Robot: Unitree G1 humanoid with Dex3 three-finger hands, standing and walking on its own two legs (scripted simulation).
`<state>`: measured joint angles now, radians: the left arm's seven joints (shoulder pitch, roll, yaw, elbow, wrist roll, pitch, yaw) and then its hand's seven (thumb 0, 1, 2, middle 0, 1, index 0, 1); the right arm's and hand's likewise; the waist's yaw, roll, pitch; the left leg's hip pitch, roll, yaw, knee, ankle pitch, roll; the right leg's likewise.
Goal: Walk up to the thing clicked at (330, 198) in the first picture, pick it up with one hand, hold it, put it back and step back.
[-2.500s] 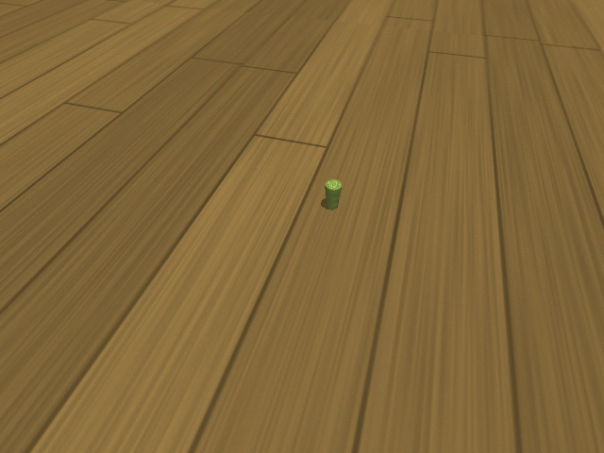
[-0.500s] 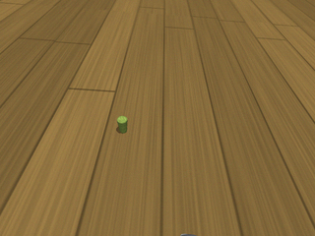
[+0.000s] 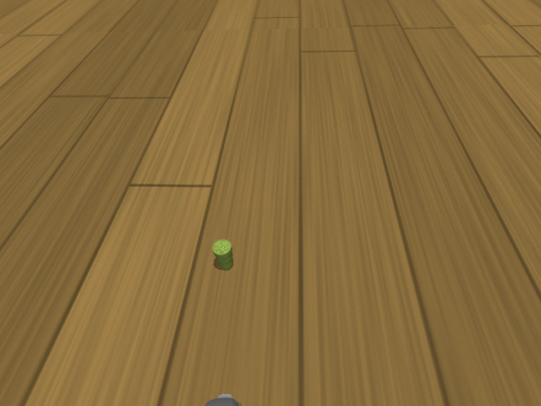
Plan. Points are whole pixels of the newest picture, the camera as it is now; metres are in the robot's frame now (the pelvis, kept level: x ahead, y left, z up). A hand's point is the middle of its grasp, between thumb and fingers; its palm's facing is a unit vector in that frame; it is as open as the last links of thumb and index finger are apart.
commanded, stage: walk up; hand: left
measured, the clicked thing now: (224, 256) +0.82 +0.26 -0.70
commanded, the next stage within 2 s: none
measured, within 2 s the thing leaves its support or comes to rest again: neither
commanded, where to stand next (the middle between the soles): +0.48 +0.04 m, yaw +0 degrees
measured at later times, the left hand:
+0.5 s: hand (118, 341) +0.27 +0.31 -0.14, palm faces -0.07 -0.93 -0.37, open 7.4 cm
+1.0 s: hand (130, 290) +0.39 +0.34 -0.16, palm faces +0.00 -0.92 -0.39, open 7.4 cm
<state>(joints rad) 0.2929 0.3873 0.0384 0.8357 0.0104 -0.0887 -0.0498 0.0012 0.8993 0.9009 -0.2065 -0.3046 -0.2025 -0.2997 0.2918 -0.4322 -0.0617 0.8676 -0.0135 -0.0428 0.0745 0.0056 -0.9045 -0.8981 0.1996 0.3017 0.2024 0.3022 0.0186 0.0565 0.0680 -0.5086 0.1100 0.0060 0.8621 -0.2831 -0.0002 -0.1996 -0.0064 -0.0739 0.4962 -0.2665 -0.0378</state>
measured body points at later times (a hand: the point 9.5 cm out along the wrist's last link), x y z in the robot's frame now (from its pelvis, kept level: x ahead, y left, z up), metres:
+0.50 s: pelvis +0.20 +0.04 +0.00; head +0.22 +0.04 +0.45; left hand +0.28 +0.36 -0.11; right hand +0.24 -0.29 -0.11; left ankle +0.17 +0.16 -0.74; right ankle +0.32 -0.11 -0.71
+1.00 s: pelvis +0.37 +0.05 -0.02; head +0.38 +0.06 +0.43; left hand +0.39 +0.38 -0.13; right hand +0.47 -0.27 -0.12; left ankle +0.45 +0.18 -0.74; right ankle +0.33 -0.10 -0.72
